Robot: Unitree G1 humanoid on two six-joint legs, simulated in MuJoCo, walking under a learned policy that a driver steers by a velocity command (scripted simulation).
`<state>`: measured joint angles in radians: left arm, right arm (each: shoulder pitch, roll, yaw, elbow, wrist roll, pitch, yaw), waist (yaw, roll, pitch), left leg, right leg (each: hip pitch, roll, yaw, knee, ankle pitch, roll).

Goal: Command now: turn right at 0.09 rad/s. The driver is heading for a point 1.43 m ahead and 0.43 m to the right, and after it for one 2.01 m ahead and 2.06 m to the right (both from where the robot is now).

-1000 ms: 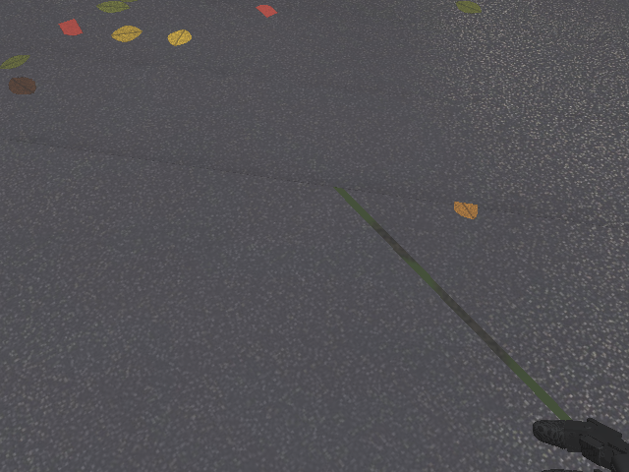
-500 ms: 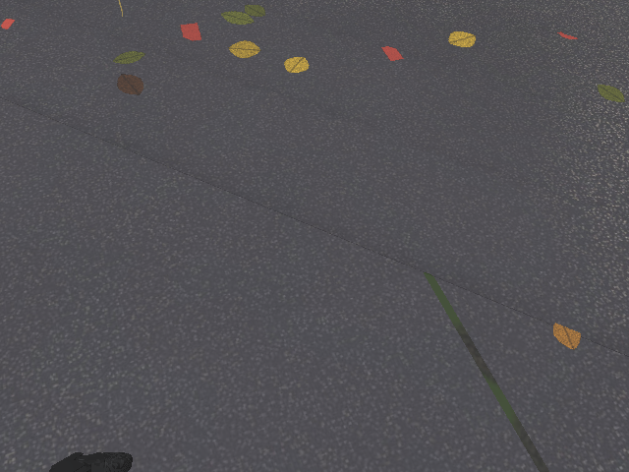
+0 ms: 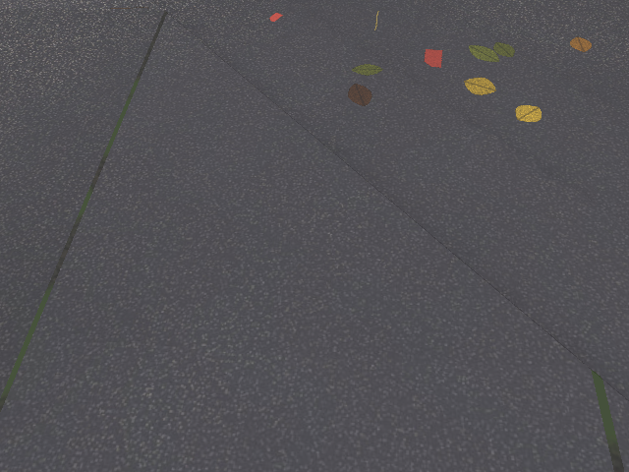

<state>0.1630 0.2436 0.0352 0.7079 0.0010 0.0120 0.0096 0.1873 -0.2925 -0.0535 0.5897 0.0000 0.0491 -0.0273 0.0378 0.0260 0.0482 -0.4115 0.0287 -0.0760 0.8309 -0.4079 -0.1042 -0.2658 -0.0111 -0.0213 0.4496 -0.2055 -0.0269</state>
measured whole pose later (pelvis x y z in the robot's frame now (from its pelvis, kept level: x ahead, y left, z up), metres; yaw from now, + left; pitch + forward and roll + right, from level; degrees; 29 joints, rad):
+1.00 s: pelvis +0.06 -0.04 -0.02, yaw -28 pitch +1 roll +0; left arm 0.13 0.24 0.01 0.62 0.00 0.00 0.01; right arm 0.28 -0.28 -0.06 0.72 0.03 -0.02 0.01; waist -0.03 -0.03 -0.03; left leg -0.33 -0.01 -0.03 0.64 -0.37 0.03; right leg -0.28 0.05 0.04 0.66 -0.45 -0.06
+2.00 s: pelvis +0.74 -0.09 -0.03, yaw -9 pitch +1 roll +1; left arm 0.11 0.29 0.02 0.77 0.00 -0.02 -0.08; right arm 0.46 -0.26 -0.02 0.91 -0.01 -0.12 -0.01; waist -0.03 -0.02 0.06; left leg 0.28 -0.12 0.26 0.14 -0.40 0.05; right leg -0.76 -0.01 -0.15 0.74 0.13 -0.13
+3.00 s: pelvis +1.55 -0.36 -0.07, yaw -66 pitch -1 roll +0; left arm 0.14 0.33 0.06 0.66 0.01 -0.02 -0.04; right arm 0.20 -0.26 -0.01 0.70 0.01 -0.09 -0.03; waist -0.02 -0.01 0.14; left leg -0.41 -0.03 -0.08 1.44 -0.50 -0.06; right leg -0.43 0.20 -0.01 0.58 0.07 -0.27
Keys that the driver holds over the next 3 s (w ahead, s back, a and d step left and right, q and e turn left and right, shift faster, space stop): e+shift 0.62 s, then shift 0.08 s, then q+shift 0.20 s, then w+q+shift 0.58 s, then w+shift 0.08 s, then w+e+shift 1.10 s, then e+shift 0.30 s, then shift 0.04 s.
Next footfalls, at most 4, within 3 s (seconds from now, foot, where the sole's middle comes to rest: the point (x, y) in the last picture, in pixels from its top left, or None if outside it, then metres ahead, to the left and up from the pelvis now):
0.08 left None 0.03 0.14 -0.78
0.44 right None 0.02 -0.13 -0.78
0.92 left None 0.15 0.05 -0.78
1.22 right None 0.11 -0.20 -0.78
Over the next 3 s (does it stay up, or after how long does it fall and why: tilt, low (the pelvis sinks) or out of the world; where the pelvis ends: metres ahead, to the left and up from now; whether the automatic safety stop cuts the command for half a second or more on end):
stays up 1.55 -0.36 -0.07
